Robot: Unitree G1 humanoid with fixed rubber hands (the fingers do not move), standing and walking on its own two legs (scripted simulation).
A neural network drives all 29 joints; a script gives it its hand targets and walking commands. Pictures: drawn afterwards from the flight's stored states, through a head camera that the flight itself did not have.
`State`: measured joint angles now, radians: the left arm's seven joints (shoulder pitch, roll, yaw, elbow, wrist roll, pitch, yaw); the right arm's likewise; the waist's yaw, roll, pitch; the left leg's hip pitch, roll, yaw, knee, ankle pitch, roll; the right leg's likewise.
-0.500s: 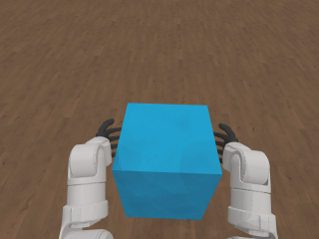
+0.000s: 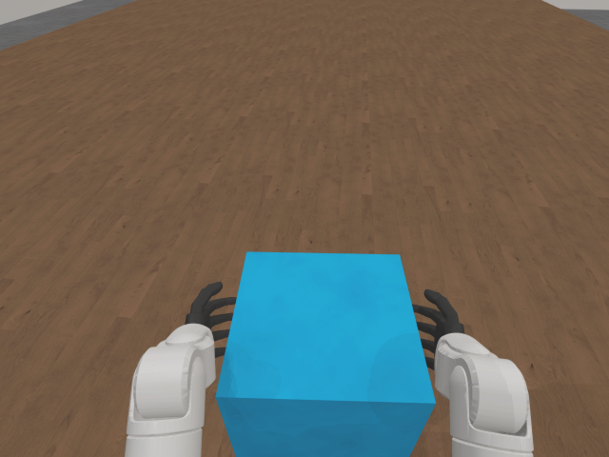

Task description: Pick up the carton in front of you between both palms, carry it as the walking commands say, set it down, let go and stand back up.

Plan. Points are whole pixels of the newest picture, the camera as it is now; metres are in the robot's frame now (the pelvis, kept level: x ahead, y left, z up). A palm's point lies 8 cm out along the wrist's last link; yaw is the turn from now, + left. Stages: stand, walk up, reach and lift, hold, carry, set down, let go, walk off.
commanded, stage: carry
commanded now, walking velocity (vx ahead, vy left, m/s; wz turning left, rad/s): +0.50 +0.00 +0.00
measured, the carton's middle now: (320, 368) +0.27 +0.01 +0.00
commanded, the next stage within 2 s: none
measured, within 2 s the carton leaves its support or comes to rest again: neither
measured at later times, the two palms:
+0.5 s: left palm (239, 181) +0.59 +0.17 +0.09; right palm (400, 192) +0.56 -0.13 +0.10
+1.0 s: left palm (277, 116) +0.91 +0.14 +0.08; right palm (393, 122) +0.91 -0.16 +0.08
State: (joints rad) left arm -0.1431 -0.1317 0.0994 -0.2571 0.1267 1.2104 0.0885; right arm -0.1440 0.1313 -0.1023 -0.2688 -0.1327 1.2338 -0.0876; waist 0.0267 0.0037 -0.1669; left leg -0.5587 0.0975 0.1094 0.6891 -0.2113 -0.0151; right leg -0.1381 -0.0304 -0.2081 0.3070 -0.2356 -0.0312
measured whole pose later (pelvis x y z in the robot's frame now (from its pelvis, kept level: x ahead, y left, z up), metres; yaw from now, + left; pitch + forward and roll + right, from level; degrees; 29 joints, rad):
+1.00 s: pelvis +0.65 -0.01 +0.00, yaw +0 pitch +4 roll +1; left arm -0.12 -0.13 0.09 -0.33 0.10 1.16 0.09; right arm -0.12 0.13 -0.08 -0.36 -0.12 1.19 -0.09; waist 0.01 0.01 -0.10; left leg -0.61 0.11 0.13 0.64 -0.09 -0.01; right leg -0.05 -0.03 -0.22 0.23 -0.26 -0.02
